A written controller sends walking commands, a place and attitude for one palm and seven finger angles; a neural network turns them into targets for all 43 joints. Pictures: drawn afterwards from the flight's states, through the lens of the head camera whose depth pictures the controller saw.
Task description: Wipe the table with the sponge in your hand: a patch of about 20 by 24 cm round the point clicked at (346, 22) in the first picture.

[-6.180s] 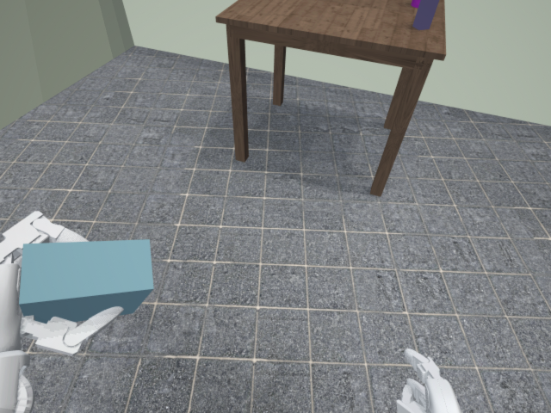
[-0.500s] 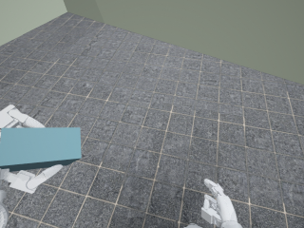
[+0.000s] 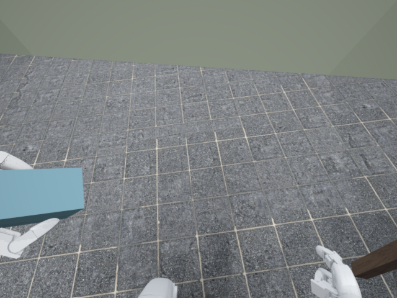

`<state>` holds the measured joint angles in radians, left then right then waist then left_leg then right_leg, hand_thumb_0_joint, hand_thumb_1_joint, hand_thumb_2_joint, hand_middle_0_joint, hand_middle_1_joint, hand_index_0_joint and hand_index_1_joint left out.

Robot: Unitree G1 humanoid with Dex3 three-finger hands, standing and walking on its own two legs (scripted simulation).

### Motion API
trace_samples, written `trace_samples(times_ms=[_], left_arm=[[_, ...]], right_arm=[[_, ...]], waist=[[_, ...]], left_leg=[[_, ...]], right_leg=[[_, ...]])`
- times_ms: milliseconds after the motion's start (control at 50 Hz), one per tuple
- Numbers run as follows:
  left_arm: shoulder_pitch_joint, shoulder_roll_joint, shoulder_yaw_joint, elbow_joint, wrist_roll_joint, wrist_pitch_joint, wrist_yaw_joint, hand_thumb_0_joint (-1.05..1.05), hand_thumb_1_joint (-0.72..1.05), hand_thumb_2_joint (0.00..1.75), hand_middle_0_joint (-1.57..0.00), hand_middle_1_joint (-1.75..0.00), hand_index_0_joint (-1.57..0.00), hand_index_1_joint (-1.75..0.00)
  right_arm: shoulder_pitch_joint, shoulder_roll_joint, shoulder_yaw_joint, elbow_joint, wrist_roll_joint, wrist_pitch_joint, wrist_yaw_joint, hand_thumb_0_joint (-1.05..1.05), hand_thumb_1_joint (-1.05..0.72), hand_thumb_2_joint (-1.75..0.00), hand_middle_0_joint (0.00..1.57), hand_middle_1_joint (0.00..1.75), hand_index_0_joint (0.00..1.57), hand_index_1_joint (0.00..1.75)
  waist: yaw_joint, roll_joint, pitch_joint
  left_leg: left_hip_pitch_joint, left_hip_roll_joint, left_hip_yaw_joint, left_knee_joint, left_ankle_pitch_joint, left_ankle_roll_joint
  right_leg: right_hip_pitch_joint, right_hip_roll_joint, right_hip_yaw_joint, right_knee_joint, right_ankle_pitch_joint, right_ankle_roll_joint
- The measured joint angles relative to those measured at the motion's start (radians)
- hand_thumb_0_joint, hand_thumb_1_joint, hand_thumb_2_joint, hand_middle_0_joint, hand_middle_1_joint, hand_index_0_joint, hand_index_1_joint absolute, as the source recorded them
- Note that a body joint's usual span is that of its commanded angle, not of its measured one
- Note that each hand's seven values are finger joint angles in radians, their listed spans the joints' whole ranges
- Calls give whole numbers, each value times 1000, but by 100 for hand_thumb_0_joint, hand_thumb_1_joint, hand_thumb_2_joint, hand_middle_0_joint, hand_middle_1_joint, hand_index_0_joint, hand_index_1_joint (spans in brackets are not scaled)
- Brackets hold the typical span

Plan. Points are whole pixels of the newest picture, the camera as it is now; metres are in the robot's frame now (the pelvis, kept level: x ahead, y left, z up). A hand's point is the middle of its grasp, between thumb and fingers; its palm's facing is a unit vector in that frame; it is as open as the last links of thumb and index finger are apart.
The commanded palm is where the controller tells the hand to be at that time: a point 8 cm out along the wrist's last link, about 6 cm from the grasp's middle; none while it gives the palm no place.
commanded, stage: turn to face it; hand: left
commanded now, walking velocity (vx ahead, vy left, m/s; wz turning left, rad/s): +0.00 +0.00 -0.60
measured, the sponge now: (43, 198) +0.23 +0.22 +0.18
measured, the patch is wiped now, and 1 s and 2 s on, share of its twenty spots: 0.00 0.00 0.00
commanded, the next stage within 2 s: none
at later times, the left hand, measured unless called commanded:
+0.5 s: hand (64, 229) +0.19 +0.18 +0.18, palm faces +0.13 -0.86 -0.49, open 10.0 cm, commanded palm +0.15 +0.22 +0.18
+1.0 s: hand (173, 245) +0.17 +0.03 +0.18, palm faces -0.16 -0.82 -0.55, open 10.0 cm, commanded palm +0.15 +0.09 +0.18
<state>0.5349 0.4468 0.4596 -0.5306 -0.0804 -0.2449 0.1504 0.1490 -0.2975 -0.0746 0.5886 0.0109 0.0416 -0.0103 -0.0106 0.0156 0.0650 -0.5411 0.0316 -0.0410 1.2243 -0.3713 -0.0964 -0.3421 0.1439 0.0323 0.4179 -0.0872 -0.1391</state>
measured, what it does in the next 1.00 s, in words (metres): walks backwards, turning right: left foot, then right foot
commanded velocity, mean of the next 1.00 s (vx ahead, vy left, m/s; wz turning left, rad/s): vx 0.00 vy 0.00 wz -0.60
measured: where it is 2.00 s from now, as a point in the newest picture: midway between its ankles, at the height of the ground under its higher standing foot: outside the picture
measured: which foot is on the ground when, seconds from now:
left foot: up 0.00-0.28, down 0.30-0.64, up 0.66-0.94, down 0.96-1.00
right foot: down 0.00-0.30, up 0.32-0.60, down 0.62-0.98, up 1.00-1.00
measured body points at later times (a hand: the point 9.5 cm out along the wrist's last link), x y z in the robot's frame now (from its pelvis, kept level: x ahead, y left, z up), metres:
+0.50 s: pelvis -0.09 +0.01 +0.00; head -0.05 -0.01 +0.45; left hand +0.17 +0.22 +0.20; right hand +0.02 -0.24 -0.10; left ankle -0.07 +0.15 -0.74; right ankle -0.10 -0.13 -0.67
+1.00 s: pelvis -0.15 -0.04 -0.01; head -0.10 -0.05 +0.43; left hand +0.17 +0.08 +0.21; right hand -0.16 -0.35 -0.09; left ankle -0.06 +0.04 -0.74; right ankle -0.16 -0.16 -0.73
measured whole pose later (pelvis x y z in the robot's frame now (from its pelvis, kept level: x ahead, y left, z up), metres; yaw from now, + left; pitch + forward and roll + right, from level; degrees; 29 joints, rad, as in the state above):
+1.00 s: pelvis -0.15 -0.04 -0.01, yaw -37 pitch +1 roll +1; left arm 0.57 0.49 0.50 -0.66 -0.05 -0.23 0.13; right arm 0.16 -0.25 -0.05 0.53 0.02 0.04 -0.01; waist 0.00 -0.06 0.10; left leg -0.32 0.03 0.11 0.62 -0.29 -0.02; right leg -0.43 0.07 0.10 0.69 -0.30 -0.01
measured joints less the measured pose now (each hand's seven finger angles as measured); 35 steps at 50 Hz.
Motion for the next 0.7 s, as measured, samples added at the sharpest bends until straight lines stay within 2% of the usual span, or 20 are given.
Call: trace_samples(times_ms=[140, 200, 260, 300, 320, 360, 400, 440, 500, 540, 600, 620, 640, 660, 700], left_arm=[[-46, -96, -101, 71, 18, 42, -2, -1, -49, 102, -75, -136, -75, -136], [-68, -104, -134, 58, 33, 46, -10, -1, -49, 102, -75, -136, -75, -136], [-93, -86, -135, 31, 45, 38, -23, -1, -49, 102, -75, -136, -75, -136], [-117, -64, -119, 17, 48, 23, -34, -1, -49, 102, -75, -136, -75, -136], [-137, -50, -106, 17, 52, 18, -42, -1, -49, 102, -75, -136, -75, -136], [-159, -25, -79, 19, 67, 16, -55, -1, -49, 102, -75, -136, -75, -136], [-132, -18, -56, 17, 67, 19, -60, -1, -49, 102, -75, -136, -75, -136], [-88, -41, -54, 9, 62, 33, -53, -1, -49, 102, -75, -136, -75, -136], [-45, -77, -76, -11, 62, 53, -38, -1, -49, 102, -75, -136, -75, -136], [-53, -77, -92, -15, 66, 60, -32, -1, -49, 102, -75, -136, -75, -136], [-109, -46, -101, -2, 71, 66, -27, -1, -49, 102, -75, -136, -75, -136], [-129, -29, -96, -2, 73, 65, -26, -1, -49, 102, -75, -136, -75, -136], [-155, -29, -97, 2, 77, 60, -25, -1, -49, 102, -75, -136, -75, -136], [-174, -35, -101, 1, 79, 57, -24, -1, -49, 102, -75, -136, -75, -136], [-176, -35, -97, -18, 72, 45, -24, -1, -49, 102, -75, -136, -75, -136]], right_arm=[[39, 30, 42, -5, -3, 21, 5, 1, -91, -90, 20, 30, 19, 30], [41, 51, 56, -12, -13, 24, 10, 1, -91, -90, 20, 30, 19, 30], [33, 71, 67, -26, -17, 22, 19, 1, -91, -90, 20, 30, 20, 30], [19, 80, 71, -43, -23, 17, 23, 1, -91, -90, 20, 30, 20, 30], [8, 91, 72, -50, -28, 14, 23, 1, -91, -90, 20, 30, 20, 30], [1, 114, 74, -64, -27, 3, 20, 1, -91, -90, 20, 30, 20, 30], [13, 129, 77, -74, -15, -4, 25, 1, -91, -90, 20, 30, 20, 30], [30, 131, 79, -76, -1, -12, 32, 1, -91, -90, 20, 30, 20, 30], [56, 132, 85, -69, 11, -29, 33, 1, -91, -90, 20, 30, 20, 30], [73, 137, 91, -66, 10, -48, 29, 1, -91, -90, 20, 30, 20, 30], [86, 141, 98, -64, 8, -77, 26, 1, -91, -90, 20, 30, 20, 30], [90, 141, 100, -67, 9, -86, 28, 1, -91, -90, 20, 30, 20, 30], [80, 129, 96, -65, 11, -91, 30, 1, -90, -90, 20, 30, 20, 30], [60, 113, 91, -55, 11, -89, 29, 1, -90, -90, 20, 30, 20, 30], [13, 85, 80, -30, 8, -75, 21, 1, -91, -90, 20, 30, 20, 30]], waist=[[39, -13, -57], [56, -36, -72], [68, -56, -79], [60, -52, -67], [56, -60, -42], [52, -68, 7], [51, -48, 14], [57, -8, 12], [74, 39, 16], [79, 47, 26], [74, 40, 51], [67, 30, 57], [55, 44, 74], [39, 54, 95], [8, 41, 126]], left_leg=[[99, -22, 16, -266, -37, 19], [165, -42, 40, -428, -75, 34], [257, -60, 81, -631, -96, 59], [317, -50, 99, -775, -34, 93], [317, -45, 110, -791, 70, 103], [325, -32, 130, -770, 127, 98], [331, 3, 149, -749, 105, 85], [336, 51, 171, -732, 84, 73], [345, 126, 211, -717, 70, 49], [342, 167, 230, -696, 62, 30], [315, 222, 244, -628, 37, -9], [295, 236, 244, -587, 21, -22], [266, 262, 227, -531, 4, -19], [225, 259, 180, -446, -61, -11], [134, 189, 104, -239, -167, -2]], right_leg=[[6, 13, 79, -86, 84, 21], [-9, 18, 110, -123, 119, 35], [-43, 33, 134, -148, 143, 53], [-100, 58, 124, -84, 79, 84], [-147, 61, 111, 31, -30, 112], [-236, 38, 55, 355, -185, 158], [-287, -3, 9, 614, -263, 179], [-279, -61, -22, 701, -292, 193], [-188, -144, -52, 563, -303, 209], [-113, -174, -68, 435, -296, 216], [3, -185, -106, 252, -252, 218], [45, -187, -118, 185, -199, 212], [49, -168, -131, 178, -184, 190], [33, -154, -136, 205, -198, 164], [-1, -151, -120, 239, -219, 130]])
